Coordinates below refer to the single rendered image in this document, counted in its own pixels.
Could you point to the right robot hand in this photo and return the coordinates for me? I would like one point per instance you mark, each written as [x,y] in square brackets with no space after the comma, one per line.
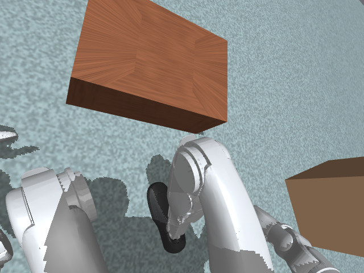
[266,220]

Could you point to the right robot arm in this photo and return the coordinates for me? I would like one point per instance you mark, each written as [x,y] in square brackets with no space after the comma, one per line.
[297,251]

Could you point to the left robot hand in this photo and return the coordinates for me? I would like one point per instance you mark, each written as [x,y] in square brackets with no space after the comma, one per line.
[7,135]

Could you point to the right robot foot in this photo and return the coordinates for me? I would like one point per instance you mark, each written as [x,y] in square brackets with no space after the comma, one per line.
[158,205]

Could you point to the left robot arm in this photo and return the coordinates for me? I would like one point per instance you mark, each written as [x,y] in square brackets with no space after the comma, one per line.
[6,250]

